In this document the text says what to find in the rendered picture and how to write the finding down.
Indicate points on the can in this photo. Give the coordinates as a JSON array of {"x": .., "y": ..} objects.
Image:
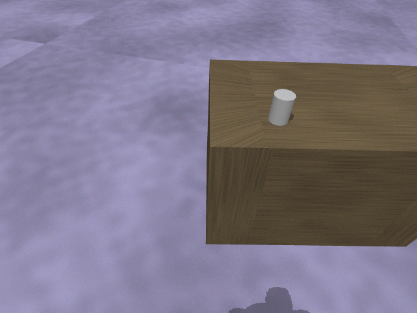
[{"x": 281, "y": 107}]

